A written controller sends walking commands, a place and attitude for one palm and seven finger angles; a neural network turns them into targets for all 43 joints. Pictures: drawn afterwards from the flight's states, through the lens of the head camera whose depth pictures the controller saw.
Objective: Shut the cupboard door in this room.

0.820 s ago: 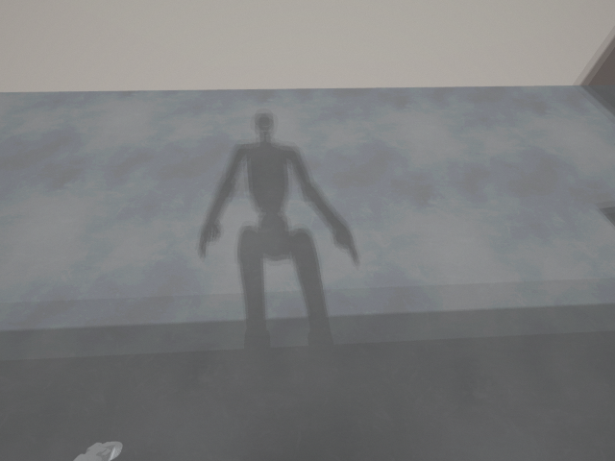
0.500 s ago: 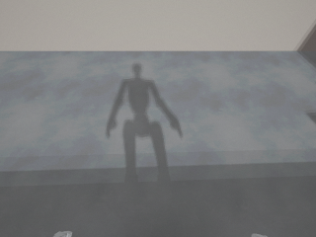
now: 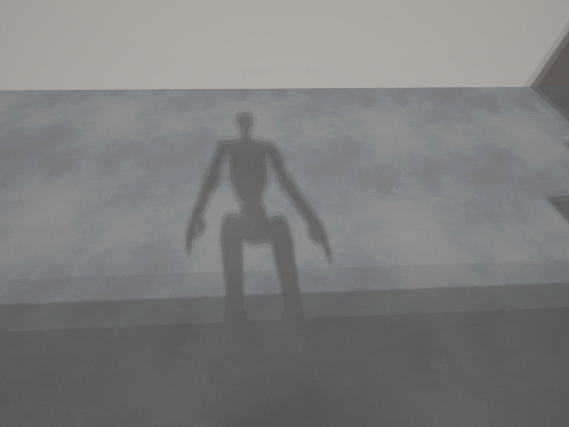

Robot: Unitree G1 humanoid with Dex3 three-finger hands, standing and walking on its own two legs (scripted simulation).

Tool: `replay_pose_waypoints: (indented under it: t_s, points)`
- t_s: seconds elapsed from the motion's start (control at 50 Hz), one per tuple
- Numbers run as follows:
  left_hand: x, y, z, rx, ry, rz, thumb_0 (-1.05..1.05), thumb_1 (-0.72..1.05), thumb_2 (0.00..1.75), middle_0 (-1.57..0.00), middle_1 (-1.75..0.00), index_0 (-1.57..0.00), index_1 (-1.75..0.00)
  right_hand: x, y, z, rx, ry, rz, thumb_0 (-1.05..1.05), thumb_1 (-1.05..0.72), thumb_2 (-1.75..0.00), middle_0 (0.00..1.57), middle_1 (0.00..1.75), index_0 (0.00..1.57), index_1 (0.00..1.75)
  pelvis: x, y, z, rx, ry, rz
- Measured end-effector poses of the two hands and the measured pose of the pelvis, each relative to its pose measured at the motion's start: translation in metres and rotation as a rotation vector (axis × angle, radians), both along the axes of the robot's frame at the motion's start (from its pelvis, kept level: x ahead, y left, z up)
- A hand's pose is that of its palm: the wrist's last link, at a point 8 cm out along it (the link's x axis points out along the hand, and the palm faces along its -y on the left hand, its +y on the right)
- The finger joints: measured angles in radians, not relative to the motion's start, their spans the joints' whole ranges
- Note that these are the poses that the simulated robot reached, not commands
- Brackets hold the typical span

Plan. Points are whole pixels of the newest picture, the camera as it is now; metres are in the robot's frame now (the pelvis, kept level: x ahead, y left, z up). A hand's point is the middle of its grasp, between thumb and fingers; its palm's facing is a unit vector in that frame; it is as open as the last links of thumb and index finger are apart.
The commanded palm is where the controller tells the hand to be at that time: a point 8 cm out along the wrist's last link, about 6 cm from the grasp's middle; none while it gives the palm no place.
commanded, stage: stand and wait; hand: left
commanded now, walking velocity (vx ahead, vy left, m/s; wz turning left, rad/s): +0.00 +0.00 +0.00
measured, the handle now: out of the picture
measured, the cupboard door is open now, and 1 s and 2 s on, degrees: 97 97 97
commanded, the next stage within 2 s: turn or walk to find it in 0.08 s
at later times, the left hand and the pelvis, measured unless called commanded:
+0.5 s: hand out of the picture +0.03 +0.22 -0.19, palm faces +0.08 -0.97 -0.25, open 7.4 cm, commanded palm none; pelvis -0.02 +0.01 -0.02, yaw +6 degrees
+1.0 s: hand out of the picture -0.08 +0.17 -0.17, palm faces +0.35 -0.90 -0.26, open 7.4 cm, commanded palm none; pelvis -0.05 -0.03 -0.01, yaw +20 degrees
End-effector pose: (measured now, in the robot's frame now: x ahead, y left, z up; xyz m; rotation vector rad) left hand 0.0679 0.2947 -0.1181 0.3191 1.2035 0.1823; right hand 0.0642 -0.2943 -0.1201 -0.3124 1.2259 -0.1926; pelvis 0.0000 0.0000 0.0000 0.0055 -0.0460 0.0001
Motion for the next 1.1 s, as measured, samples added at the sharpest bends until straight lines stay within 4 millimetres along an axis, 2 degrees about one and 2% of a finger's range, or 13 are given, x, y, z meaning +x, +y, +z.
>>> replay_pose_waypoints:
  t_s: [0.2, 0.28, 0.48, 0.56, 0.62, 0.7, 0.74, 0.82, 0.92, 1.0, 1.1]
  points:
    - [0.000, -0.002, -0.002, -0.009, -0.010, 0.005, 0.00, 0.90, 0.90, -0.20, -0.30, -0.20, -0.30, -0.001, 0.004, -0.001, 0.005, 0.000, 0.009, 0.01, -0.90, -0.90, 0.21, 0.30, 0.21, 0.30, -0.004, 0.001, -0.001, -0.001, 0.010, 0.013]
    - [-0.004, -0.006, -0.007, -0.016, -0.015, 0.033, 0.00, 0.91, 0.90, -0.20, -0.30, -0.20, -0.30, -0.001, 0.012, -0.007, 0.016, 0.015, 0.022, 0.01, -0.90, -0.90, 0.21, 0.30, 0.20, 0.30, -0.006, 0.003, -0.004, -0.002, 0.020, 0.035]
    - [-0.043, -0.023, -0.036, -0.094, 0.020, 0.117, 0.00, 0.91, 0.90, -0.20, -0.30, -0.20, -0.30, -0.007, 0.061, -0.027, 0.094, 0.047, 0.064, 0.01, -0.90, -0.90, 0.20, 0.30, 0.20, 0.30, -0.015, 0.013, -0.018, -0.007, 0.036, 0.095]
    - [-0.058, -0.027, -0.036, -0.092, 0.039, 0.157, 0.00, 0.91, 0.90, -0.20, -0.30, -0.20, -0.30, -0.011, 0.073, -0.029, 0.126, 0.048, 0.078, 0.01, -0.90, -0.90, 0.21, 0.30, 0.20, 0.30, -0.021, 0.008, -0.017, -0.003, 0.046, 0.120]
    - [-0.067, -0.033, -0.028, -0.085, 0.028, 0.192, 0.00, 0.91, 0.90, -0.20, -0.30, -0.20, -0.30, -0.013, 0.072, -0.029, 0.140, 0.061, 0.095, 0.01, -0.90, -0.90, 0.21, 0.30, 0.21, 0.30, -0.025, 0.001, -0.013, -0.011, 0.054, 0.150]
    - [-0.078, -0.046, -0.018, -0.065, -0.011, 0.236, 0.00, 0.91, 0.90, -0.20, -0.30, -0.20, -0.30, -0.013, 0.058, -0.035, 0.151, 0.073, 0.120, 0.01, -0.90, -0.90, 0.21, 0.30, 0.21, 0.30, -0.031, -0.014, -0.013, -0.011, 0.061, 0.194]
    - [-0.087, -0.053, -0.017, -0.046, -0.030, 0.253, 0.00, 0.91, 0.90, -0.20, -0.30, -0.20, -0.30, -0.009, 0.047, -0.041, 0.154, 0.070, 0.129, 0.01, -0.90, -0.90, 0.21, 0.30, 0.21, 0.30, -0.034, -0.022, -0.017, -0.006, 0.058, 0.212]
    - [-0.113, -0.068, -0.008, -0.039, -0.023, 0.300, 0.00, 0.91, 0.90, -0.20, -0.30, -0.20, -0.30, 0.003, 0.030, -0.036, 0.138, 0.069, 0.160, 0.01, -0.90, -0.90, 0.21, 0.30, 0.21, 0.30, -0.038, -0.030, -0.011, 0.012, 0.040, 0.258]
    - [-0.142, -0.080, -0.008, -0.057, 0.002, 0.358, 0.00, 0.91, 0.90, -0.20, -0.30, -0.20, -0.30, 0.019, 0.022, -0.027, 0.112, 0.055, 0.209, 0.01, -0.91, -0.90, 0.20, 0.30, 0.20, 0.30, -0.041, -0.033, -0.006, 0.028, 0.031, 0.315]
    - [-0.168, -0.085, -0.014, -0.083, 0.022, 0.412, 0.00, 0.90, 0.90, -0.20, -0.30, -0.20, -0.30, 0.034, 0.033, -0.022, 0.093, 0.058, 0.271, 0.01, -0.91, -0.90, 0.20, 0.30, 0.20, 0.30, -0.046, -0.029, -0.006, 0.030, 0.034, 0.359]
    - [-0.208, -0.079, -0.030, -0.118, 0.065, 0.493, 0.00, 0.90, 0.90, -0.20, -0.30, -0.20, -0.30, 0.056, 0.069, -0.018, 0.082, 0.018, 0.373, 0.01, -0.91, -0.90, 0.20, 0.30, 0.20, 0.30, -0.056, -0.015, -0.012, 0.015, 0.041, 0.411]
